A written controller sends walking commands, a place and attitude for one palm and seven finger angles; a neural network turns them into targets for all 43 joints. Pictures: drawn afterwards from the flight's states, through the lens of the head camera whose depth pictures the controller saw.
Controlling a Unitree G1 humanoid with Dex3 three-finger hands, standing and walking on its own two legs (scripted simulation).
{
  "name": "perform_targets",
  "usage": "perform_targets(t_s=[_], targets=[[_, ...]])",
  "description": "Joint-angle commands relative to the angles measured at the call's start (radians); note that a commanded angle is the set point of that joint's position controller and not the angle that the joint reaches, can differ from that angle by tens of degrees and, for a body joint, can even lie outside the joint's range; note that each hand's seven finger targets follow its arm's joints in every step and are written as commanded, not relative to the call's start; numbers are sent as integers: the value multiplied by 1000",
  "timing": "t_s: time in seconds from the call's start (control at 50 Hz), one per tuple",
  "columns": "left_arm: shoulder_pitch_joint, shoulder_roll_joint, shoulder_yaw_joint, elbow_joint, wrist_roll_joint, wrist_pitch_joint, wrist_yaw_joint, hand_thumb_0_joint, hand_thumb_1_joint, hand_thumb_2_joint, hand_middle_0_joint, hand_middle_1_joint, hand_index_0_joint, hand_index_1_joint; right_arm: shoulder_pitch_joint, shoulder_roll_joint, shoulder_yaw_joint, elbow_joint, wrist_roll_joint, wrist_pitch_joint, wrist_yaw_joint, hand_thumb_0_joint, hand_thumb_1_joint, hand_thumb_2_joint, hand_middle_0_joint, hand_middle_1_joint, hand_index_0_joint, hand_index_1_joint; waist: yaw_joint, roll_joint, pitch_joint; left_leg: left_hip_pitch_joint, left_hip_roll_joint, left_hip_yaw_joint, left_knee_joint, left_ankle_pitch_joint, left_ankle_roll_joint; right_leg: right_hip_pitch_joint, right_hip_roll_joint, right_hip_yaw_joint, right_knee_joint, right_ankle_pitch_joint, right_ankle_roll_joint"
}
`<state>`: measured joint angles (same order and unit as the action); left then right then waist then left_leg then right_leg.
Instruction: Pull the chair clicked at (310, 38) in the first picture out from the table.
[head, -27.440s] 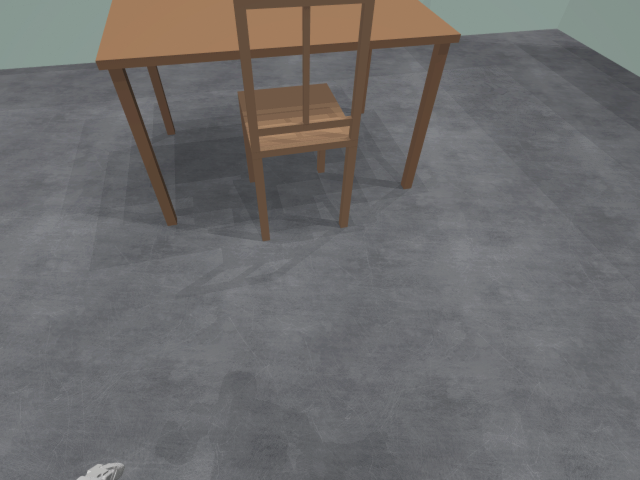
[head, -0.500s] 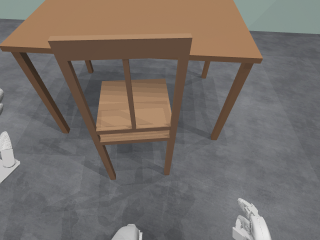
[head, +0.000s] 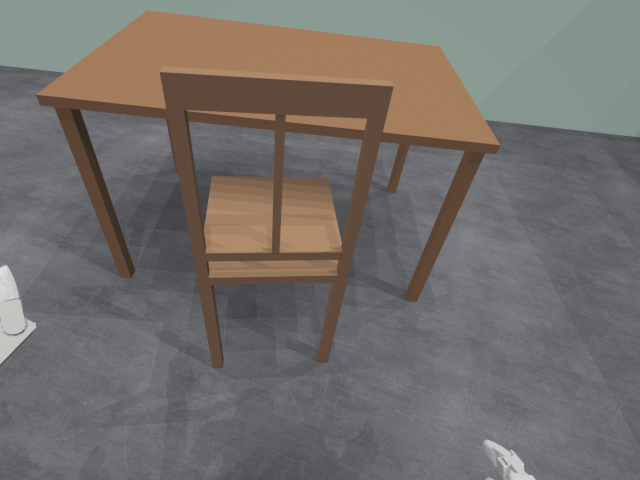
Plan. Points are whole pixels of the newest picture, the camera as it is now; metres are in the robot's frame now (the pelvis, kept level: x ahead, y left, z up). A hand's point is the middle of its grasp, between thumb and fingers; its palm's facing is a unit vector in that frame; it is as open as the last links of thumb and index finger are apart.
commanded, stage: stop stepping back and stand still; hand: left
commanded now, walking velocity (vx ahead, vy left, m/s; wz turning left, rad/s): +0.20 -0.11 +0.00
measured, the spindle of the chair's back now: (277, 191) +0.66 +0.11 -0.02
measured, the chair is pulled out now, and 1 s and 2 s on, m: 0.13 0.13 0.13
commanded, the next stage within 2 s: let the arm hang, fingers relaxed in 0.76 s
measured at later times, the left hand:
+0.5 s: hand (2, 346) +0.17 +0.28 +0.18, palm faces +0.35 -0.82 -0.45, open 7.4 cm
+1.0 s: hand (94, 439) +0.17 +0.26 -0.01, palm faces +0.16 -0.90 -0.40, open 7.4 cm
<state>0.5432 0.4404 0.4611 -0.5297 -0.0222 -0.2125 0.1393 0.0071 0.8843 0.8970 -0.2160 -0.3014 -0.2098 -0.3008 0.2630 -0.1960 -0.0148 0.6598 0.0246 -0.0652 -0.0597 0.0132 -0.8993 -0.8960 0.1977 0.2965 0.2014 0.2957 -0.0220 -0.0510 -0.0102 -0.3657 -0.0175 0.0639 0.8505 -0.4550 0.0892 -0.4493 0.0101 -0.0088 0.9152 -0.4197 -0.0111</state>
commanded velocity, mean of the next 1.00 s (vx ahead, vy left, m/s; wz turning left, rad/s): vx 0.06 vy -0.03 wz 0.00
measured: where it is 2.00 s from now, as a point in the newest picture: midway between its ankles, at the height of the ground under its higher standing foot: outside the picture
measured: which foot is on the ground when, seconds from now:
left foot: down 0.00-1.00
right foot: up 0.00-0.24, down 0.26-0.42, up 0.44-0.70, down 0.72-1.00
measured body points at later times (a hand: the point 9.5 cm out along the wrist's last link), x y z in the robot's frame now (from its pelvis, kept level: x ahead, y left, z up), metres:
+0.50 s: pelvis -0.04 +0.03 +0.00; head -0.04 +0.07 +0.45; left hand +0.15 +0.32 +0.20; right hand +0.08 -0.23 -0.06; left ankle -0.01 +0.07 -0.70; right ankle -0.05 -0.09 -0.67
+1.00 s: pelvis -0.03 +0.02 +0.03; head -0.03 +0.00 +0.48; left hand +0.16 +0.31 +0.02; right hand +0.09 -0.24 -0.09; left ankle +0.00 +0.07 -0.70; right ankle -0.05 -0.09 -0.70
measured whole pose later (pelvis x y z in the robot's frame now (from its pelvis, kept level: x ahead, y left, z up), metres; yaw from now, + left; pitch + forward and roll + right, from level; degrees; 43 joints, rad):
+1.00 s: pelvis -0.03 +0.02 +0.03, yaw -2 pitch +0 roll -1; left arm 0.30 0.28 0.17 0.29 0.03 -0.01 0.05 0.00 0.90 0.90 -0.20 -0.30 -0.20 -0.30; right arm 0.20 -0.24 -0.03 0.80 -0.01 -0.04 0.00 0.01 -0.90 -0.90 0.20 0.30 0.20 0.30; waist -0.01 0.05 -0.01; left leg -0.33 -0.08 0.06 0.60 -0.27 0.10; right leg -0.27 0.00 -0.09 0.61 -0.34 -0.02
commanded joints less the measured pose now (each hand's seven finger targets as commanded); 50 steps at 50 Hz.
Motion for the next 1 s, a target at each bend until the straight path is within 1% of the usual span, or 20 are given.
perform_targets(t_s=[0.0, 0.04, 0.14, 0.2, 0.24, 0.3, 0.34, 0.38, 0.4, 0.42, 0.44, 0.5, 0.58, 0.66, 0.72, 0.82, 0.84, 0.86, 0.92, 0.98], targets=[[-171, 256, 148, -260, 18, -76, 30, 0, 900, 900, -200, -300, -200, -300, -100, -105, -29, -143, -20, -96, 17, 0, -900, -900, 200, 300, 200, 300, -21, 266, 59, -95, 288, -476, -555, 85, 47, -160, 16, 95, 468, 2, -5], [-143, 236, 125, -261, 14, -69, 30, 0, 900, 900, -200, -300, -200, -300, -90, -104, -27, -128, -3, -100, 26, 0, -900, -900, 200, 300, 200, 300, -9, 125, 14, -62, 262, -378, -519, 72, 78, -111, 11, 50, 344, 45, 9], [-58, 185, 102, -162, 9, -44, 16, 0, 900, 900, -200, -300, -200, -300, -91, -111, -21, -145, -10, -90, 19, 0, -900, -900, 200, 300, 200, 300, -16, 263, 11, -79, 223, -252, -499, -94, 24, 144, 19, -90, -170, 26, -8], [-96, 190, 104, -103, -4, -31, -3, 0, 900, 900, -200, -300, -200, -300, -90, -130, -23, -171, -9, -80, 12, 0, -900, -900, 200, 300, 200, 300, -6, 162, -5, -105, 197, -218, -365, -112, -14, 284, 33, -124, -387, 81, -32], [-98, 187, 96, -69, -12, -26, -11, 0, 900, 900, -200, -300, -200, -300, -94, -129, -26, -180, -4, -69, 8, 0, -900, -900, 200, 300, 200, 300, -11, 68, -27, -90, 118, -143, -195, -89, -36, 290, -30, -70, -471, 140, -72], [-64, 188, 85, -149, -43, -27, -12, 0, 900, 900, -200, -300, -200, -300, -83, -135, -55, -213, 22, -48, 11, 0, -900, -900, 200, 300, 200, 300, -10, -97, -17, -16, 20, -57, 160, 44, -60, 65, -231, 254, -534, 18, -205], [-77, 226, 118, -212, -44, -27, 3, 0, 900, 900, -200, -300, -200, -300, -84, -120, -38, -210, 19, -33, 10, 0, -900, -900, 200, 300, 200, 300, -22, 7, 4, 16, 57, -89, 106, 47, -53, -12, -262, 228, -476, 46, -200], [-85, 240, 134, -285, -28, -35, 14, 0, 900, 900, -200, -300, -200, -300, -95, -127, -20, -213, 8, -34, -3, 0, -900, -900, 200, 300, 200, 300, -23, 204, 37, 71, 91, -170, -215, -2, -18, -86, -124, 70, -226, 9, -123], [-75, 246, 155, -313, -20, -45, 22, 0, 900, 900, -200, -300, -200, -300, -96, -138, -19, -217, 0, -47, -7, 0, -900, -900, 200, 300, 200, 300, -12, 395, 8, 108, 168, -340, -414, 25, 10, -111, 17, -35, 15, -38, -60], [-88, 271, 174, -325, -14, -56, 27, 0, 900, 900, -200, -300, -200, -300, -106, -123, -20, -210, -20, -67, -10, 0, -900, -900, 200, 300, 200, 300, -22, 466, 9, 123, 253, -519, -553, 128, -15, -157, 73, -30, 220, -121, -24], [-126, 312, 198, -358, -12, -66, 29, 0, 900, 900, -200, -300, -200, -300, -106, -119, -24, -197, -32, -83, -10, 0, -900, -900, 200, 300, 200, 300, -17, 429, 13, 86, 288, -586, -590, 131, -51, -165, 54, 61, 322, -110, -20], [-35, 240, 165, -285, -17, -52, 30, 0, 900, 900, -200, -300, -200, -300, -82, -110, -29, -161, -12, -93, 13, 0, -900, -900, 200, 300, 200, 300, -12, 170, 0, 47, 252, -422, -520, 204, -3, -84, 17, 56, 230, 21, -1], [85, 194, 147, -218, -23, -46, 25, 0, 900, 900, -200, -300, -200, -300, -89, -111, -33, -173, -12, -96, 7, 0, -900, -900, 200, 300, 200, 300, -2, 248, -11, 31, 205, -292, -583, 92, -33, 142, 10, -48, -196, 14, -6], [27, 174, 113, -135, -22, -50, 13, 0, 900, 900, -200, -300, -200, -300, -100, -131, -39, -186, -20, -104, -10, 0, -900, -900, 200, 300, 200, 300, 4, 191, -4, 0, 165, -241, -546, 44, -76, 341, 13, -65, -502, 97, -28], [-13, 178, 106, -106, -28, -58, 6, 0, 900, 900, -200, -300, -200, -300, -95, -134, -46, -178, -13, -105, -20, 0, -900, -900, 200, 300, 200, 300, 5, 76, -22, 19, 124, -211, -513, 24, -97, 345, -40, 3, -508, 97, -57], [17, 167, 86, -159, -24, -53, 13, 0, 900, 900, -200, -300, -200, -300, -130, -116, -34, -173, -18, -118, -29, 0, -900, -900, 200, 300, 200, 300, 22, 157, 14, 126, 162, -257, -641, 97, -79, 269, -30, 17, -504, 94, -26], [-45, -129, -347, 643, 71, 80, -98, 0, 900, 900, -200, -300, -200, -300, -62, -220, -84, 101, -15, -168, 51, 0, -900, -900, 200, 300, 200, 300, -59, 51, 6, 145, 166, -266, -403, 490, -21, 129, -67, -15, -362, 288, -32], [-27, -151, -299, 679, 73, 187, -120, 0, 900, 900, -200, -300, -200, -300, 40, -181, -78, 72, -19, -46, 58, 0, -900, -900, 200, 300, 200, 300, -14, -22, -43, 174, 168, -210, -359, 697, -18, 154, -79, -11, -343, 313, -33], [-121, -157, -356, 808, 66, 217, -117, 0, 900, 900, -200, -300, -200, -300, 1, -146, -59, 56, -35, 6, 57, 0, -900, -900, 200, 300, 200, 300, 0, -110, -82, 96, 149, -247, -319, 476, 15, 189, -92, 33, -352, 219, -55], [-225, -111, -381, 1001, 59, 217, -116, 0, 900, 900, -200, -300, -200, -300, -54, -114, -50, 96, -45, 37, 57, 0, -900, -900, 200, 300, 200, 300, 7, -113, 11, -8, 30, -160, -260, 262, -29, 207, -213, 188, -520, 206, -132]])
